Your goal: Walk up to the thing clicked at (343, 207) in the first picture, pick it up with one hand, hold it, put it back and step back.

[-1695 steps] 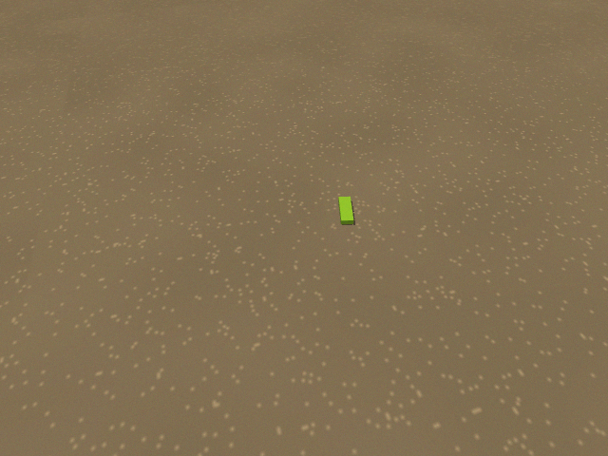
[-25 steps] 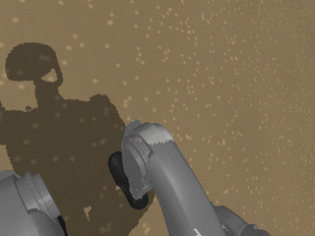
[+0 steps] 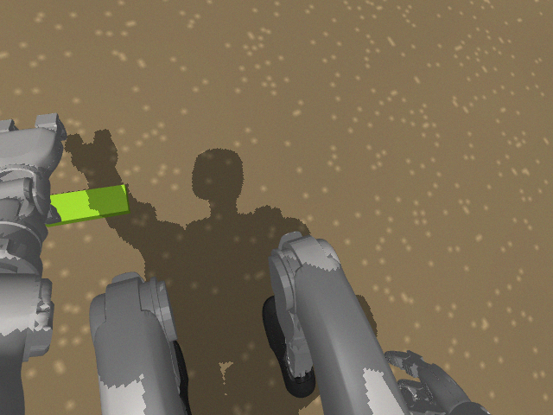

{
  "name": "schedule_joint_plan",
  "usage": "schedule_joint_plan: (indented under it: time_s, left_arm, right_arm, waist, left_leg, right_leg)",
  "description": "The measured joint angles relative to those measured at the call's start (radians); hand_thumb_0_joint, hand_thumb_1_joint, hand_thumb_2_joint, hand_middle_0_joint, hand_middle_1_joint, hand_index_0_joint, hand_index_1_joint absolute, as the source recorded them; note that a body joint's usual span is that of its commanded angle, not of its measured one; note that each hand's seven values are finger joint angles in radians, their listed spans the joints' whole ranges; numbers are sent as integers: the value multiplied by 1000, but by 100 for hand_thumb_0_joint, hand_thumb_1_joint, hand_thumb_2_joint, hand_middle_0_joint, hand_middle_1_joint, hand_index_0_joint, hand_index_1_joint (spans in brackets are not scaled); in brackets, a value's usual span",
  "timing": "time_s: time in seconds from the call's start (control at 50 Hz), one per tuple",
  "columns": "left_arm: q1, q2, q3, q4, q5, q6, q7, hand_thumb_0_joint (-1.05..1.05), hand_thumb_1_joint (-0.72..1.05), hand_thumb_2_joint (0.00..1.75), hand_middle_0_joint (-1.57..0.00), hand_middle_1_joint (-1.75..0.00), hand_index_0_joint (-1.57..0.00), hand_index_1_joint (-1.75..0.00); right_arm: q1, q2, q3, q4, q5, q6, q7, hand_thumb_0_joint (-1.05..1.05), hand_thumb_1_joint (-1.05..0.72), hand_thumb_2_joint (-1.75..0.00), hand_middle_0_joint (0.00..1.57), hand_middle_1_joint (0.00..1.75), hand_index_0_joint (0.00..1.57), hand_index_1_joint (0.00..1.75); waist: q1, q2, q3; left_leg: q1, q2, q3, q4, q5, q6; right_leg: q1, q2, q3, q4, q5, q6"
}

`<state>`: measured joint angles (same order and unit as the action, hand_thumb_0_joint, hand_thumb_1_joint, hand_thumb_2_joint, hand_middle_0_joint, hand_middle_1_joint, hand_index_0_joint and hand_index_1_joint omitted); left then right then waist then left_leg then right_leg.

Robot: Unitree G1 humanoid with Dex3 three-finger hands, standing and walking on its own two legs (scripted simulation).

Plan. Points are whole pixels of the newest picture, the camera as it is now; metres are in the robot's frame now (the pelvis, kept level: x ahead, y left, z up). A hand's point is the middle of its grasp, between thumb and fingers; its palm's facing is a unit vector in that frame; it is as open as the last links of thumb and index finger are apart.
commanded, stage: withdraw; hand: left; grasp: from above
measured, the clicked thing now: (87, 205) +0.50 +0.25 -0.34
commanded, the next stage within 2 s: home in 0.20 s
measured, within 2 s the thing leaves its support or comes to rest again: neither
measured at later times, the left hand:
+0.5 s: hand (36, 169) +0.51 +0.27 -0.17, palm faces -0.36 -0.09 -0.93, open 13.0 cm
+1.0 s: hand out of the picture +0.32 +0.25 +0.05, palm faces -0.19 -0.75 -0.63, open 7.6 cm
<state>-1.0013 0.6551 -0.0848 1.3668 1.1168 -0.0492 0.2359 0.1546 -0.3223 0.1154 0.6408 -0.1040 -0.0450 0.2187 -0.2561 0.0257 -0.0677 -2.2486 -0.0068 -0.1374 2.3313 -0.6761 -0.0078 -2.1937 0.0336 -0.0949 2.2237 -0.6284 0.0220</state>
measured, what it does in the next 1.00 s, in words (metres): rises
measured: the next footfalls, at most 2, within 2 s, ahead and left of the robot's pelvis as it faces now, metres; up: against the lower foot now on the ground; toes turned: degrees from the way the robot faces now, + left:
none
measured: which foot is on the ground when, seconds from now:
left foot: down 0.00-1.00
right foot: down 0.00-1.00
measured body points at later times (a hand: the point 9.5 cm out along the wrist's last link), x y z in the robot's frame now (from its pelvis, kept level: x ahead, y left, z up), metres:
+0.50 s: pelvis +0.01 +0.00 -0.02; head +0.26 +0.06 +0.35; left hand +0.52 +0.27 -0.12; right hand +0.02 -0.26 -0.12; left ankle +0.08 +0.12 -0.32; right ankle +0.11 -0.12 -0.32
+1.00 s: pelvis +0.01 +0.00 +0.16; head +0.16 +0.04 +0.58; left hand +0.33 +0.28 +0.08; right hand +0.23 -0.25 +0.06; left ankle +0.08 +0.12 -0.32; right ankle +0.11 -0.12 -0.32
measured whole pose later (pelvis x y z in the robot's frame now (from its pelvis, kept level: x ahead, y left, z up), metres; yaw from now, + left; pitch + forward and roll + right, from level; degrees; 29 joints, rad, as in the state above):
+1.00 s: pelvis +0.01 +0.00 +0.16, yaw +5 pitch +31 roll -5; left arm -0.24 0.39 -0.01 0.48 0.40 0.16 0.07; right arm 0.08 -0.29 -0.01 0.58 0.02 -0.02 0.02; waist -0.06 0.03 -0.21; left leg -1.73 -0.01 -0.08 1.83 -0.63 -0.01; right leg -1.69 0.01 -0.05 1.76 -0.61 0.01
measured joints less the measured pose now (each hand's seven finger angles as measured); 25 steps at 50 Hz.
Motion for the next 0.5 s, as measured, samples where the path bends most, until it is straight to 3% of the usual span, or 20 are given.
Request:
schedule_joint_plan:
  time_s: [0.08, 0.2, 0.32, 0.4, 0.5]
  left_arm:
    - [-18, 4, 7, 51, 46, -64, 17, 0, -47, 98, -12, -98, -11, -98]
    - [-54, 59, 46, 159, 124, -131, 106, 0, -48, 99, -11, -100, -10, -99]
    - [-79, 117, 99, 175, 165, -121, 189, 0, -48, 99, -10, -100, -10, -99]
    - [-47, 109, 118, 74, 134, -78, 193, 0, -44, 97, -14, -95, -13, -95]
    - [5, 53, 129, -40, 28, -10, 131, 0, -27, 93, -20, -79, -18, -80]
  right_arm:
    - [-7, -4, 7, -6, -8, 11, -47, 0, -90, -90, 20, 30, 20, 30]
    - [-2, -7, 24, 12, -32, 0, -88, 0, -89, -90, 20, 30, 20, 30]
    - [36, 9, 31, 34, -54, -28, -94, 0, -89, -90, 20, 30, 20, 30]
    - [68, 30, 19, 47, -49, -26, -81, 0, -89, -90, 20, 30, 20, 30]
    - [84, 59, -10, 60, -23, -1, -64, 1, -89, -90, 20, 30, 21, 30]
  waist:
    - [-11, -19, 11]
    - [-46, -49, 36]
    - [-66, -61, 58]
    - [-58, -44, 49]
    - [-27, -10, 9]
  left_leg:
    - [-1, -5, 2, -5, 18, -4]
    - [-40, -6, -1, 37, 22, -7]
    - [-91, -8, -3, 82, 12, -6]
    - [-104, -9, 2, 84, 0, -5]
    - [-72, -3, 10, 43, -20, -1]
  right_leg:
    - [-3, -4, 1, 1, 13, -3]
    - [-44, -2, 1, 43, 20, -1]
    - [-92, -1, -1, 84, 12, 1]
    - [-105, -3, 4, 89, -3, 4]
    - [-79, -2, 11, 52, -22, 5]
